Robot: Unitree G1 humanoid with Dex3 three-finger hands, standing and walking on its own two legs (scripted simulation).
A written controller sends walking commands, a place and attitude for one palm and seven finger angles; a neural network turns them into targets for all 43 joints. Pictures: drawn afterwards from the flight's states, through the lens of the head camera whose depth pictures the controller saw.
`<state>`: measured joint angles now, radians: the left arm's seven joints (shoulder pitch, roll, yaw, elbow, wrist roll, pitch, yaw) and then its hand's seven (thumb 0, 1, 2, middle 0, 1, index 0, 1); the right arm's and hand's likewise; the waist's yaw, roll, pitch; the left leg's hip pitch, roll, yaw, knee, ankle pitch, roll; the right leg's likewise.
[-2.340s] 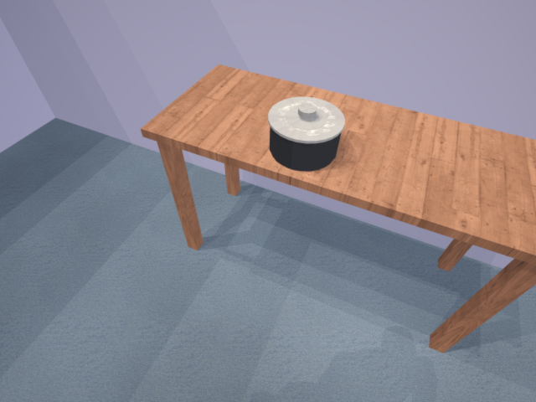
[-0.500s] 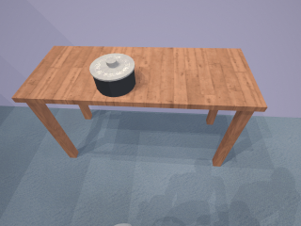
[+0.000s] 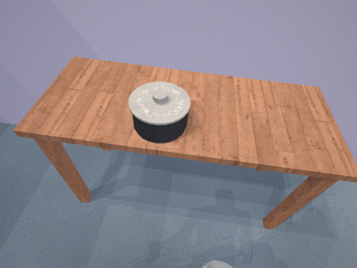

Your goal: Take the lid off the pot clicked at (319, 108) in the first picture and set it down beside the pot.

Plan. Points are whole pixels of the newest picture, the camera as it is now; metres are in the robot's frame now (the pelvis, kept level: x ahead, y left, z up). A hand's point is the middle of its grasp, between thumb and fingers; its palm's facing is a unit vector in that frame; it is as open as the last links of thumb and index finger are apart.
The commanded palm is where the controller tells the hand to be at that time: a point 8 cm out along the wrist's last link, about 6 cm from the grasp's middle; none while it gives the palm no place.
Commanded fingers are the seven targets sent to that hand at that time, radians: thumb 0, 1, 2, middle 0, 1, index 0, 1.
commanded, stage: take the last steps up to it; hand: left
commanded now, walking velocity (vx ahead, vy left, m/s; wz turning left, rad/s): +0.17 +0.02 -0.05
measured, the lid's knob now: (159, 96) +0.60 +0.11 +0.01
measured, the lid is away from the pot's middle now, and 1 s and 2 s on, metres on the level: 0.00 0.00 0.00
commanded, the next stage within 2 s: come to a stop and stand still in 0.06 s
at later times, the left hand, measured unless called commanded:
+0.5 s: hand (105, 258) +0.17 +0.20 -0.18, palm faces +0.05 -0.98 -0.19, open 7.2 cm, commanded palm none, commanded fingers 0.00 0.90 0.90 -0.20 -0.30 -0.20 -0.30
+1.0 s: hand out of the picture +0.07 +0.17 -0.17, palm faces +0.00 -0.97 -0.23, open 7.4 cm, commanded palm none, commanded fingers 0.00 0.90 0.90 -0.20 -0.30 -0.20 -0.30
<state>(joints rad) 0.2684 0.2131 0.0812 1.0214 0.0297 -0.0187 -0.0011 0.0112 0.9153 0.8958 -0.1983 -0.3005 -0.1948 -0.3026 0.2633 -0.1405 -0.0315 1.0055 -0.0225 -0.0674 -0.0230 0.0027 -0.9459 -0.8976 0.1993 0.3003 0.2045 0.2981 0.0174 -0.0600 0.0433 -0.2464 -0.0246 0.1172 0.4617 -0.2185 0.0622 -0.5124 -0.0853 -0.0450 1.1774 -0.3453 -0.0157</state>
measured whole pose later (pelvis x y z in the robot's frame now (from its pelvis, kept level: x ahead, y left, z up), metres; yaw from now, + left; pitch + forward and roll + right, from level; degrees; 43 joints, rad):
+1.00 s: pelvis +0.05 -0.01 -0.01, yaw +0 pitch -1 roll +0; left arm 0.33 0.15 -0.01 1.01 0.02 0.00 0.03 0.01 0.91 0.90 -0.20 -0.30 -0.20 -0.30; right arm 0.29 -0.19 -0.02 1.00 -0.02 0.02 0.00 0.01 -0.92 -0.90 0.20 0.30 0.20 0.30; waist -0.02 0.05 0.00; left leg -0.31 0.04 0.05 0.58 -0.25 -0.01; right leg -0.23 0.02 -0.03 0.58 -0.33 -0.03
